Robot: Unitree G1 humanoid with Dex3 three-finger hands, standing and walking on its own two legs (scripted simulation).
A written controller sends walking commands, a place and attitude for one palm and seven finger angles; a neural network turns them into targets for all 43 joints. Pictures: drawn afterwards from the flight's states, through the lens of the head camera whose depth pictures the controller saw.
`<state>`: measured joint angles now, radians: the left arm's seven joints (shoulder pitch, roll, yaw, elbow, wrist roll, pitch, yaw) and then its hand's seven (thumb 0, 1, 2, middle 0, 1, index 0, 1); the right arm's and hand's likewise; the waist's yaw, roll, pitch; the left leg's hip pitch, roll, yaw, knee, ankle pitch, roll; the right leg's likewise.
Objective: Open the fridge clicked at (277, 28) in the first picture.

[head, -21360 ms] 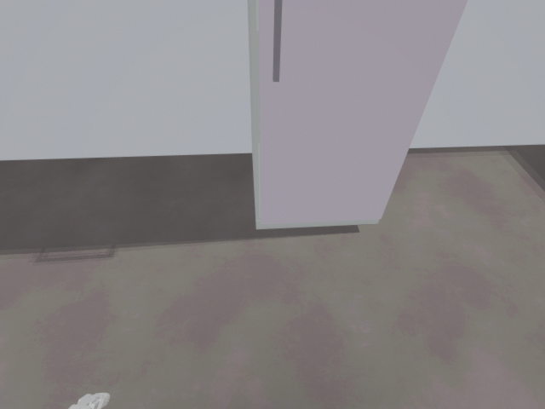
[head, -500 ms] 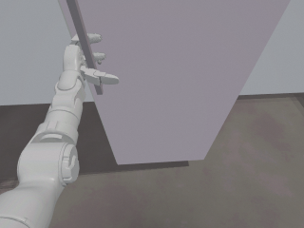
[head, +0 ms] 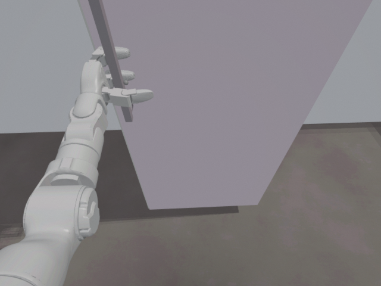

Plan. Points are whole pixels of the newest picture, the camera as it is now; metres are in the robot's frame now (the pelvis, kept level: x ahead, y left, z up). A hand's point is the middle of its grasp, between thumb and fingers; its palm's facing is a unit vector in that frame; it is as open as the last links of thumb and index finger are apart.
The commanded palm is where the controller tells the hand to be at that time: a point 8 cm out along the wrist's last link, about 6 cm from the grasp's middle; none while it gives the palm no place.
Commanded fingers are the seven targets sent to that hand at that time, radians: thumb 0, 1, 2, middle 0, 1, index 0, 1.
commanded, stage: grip the handle and tug to test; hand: left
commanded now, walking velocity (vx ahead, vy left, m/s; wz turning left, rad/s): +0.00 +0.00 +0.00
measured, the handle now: (112, 51) +0.53 +0.15 +0.22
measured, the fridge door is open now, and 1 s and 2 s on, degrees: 0 0 11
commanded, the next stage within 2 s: pull the door a little, standing still in 1.14 s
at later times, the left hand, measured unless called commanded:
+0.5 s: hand (126, 82) +0.48 +0.13 +0.18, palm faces +0.01 -1.00 +0.01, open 5.1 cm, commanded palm +0.46 +0.18 +0.18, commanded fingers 0.00 0.90 0.90 -0.45 -1.40 -0.45 -1.40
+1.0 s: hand (126, 83) +0.48 +0.13 +0.18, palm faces +0.02 -1.00 +0.03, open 5.2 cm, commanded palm +0.44 +0.18 +0.18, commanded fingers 0.00 0.90 0.90 -0.45 -1.40 -0.45 -1.40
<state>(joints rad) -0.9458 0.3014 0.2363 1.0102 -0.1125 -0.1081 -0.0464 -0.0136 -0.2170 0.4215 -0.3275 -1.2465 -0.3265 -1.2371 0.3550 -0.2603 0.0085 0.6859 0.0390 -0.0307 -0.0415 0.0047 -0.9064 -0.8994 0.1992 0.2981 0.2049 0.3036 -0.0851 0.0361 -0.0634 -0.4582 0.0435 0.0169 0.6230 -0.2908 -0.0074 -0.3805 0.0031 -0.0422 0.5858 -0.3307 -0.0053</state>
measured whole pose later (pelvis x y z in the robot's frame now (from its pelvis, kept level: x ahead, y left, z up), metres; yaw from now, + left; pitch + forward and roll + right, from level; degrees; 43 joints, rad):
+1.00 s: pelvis +0.01 +0.00 +0.00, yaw -2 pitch +7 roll -1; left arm -0.84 0.29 0.27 0.88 -0.13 -0.07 -0.05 0.01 0.79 0.81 -0.39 -1.40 -0.41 -1.40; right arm 0.37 -0.26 0.01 0.67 0.04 -0.02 -0.04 0.01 -0.91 -0.90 0.20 0.30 0.20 0.30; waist -0.09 0.04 -0.08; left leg -0.42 0.05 0.05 0.60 -0.30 0.00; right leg -0.35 0.01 -0.01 0.56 -0.32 0.00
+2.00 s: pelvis +0.08 +0.00 +0.01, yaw -6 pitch +4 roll +1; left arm 0.08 0.23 0.06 -0.28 -0.12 0.07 0.02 -0.01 0.70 0.80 -0.34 -1.36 -0.29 -1.31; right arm 0.16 -0.24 0.03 0.54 0.01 0.05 -0.05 0.01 -0.91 -0.90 0.20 0.30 0.20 0.30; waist 0.01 0.04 -0.08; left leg -0.22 0.02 0.01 0.56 -0.30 0.00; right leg -0.15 -0.03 -0.06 0.46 -0.34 0.00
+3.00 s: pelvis +0.01 -0.33 +0.00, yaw +36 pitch +0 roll +1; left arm 0.19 0.20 0.05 -0.48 -0.02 -0.08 0.06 -0.04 0.65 0.78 -0.48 -1.41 -0.29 -1.39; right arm 0.12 -0.20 -0.05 0.65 0.00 -0.10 -0.08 0.01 -0.91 -0.90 0.20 0.30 0.20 0.30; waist -0.01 0.05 0.14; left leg -0.55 0.02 -0.01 1.14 -0.56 -0.04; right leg -0.23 -0.07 -0.11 0.63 -0.38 -0.01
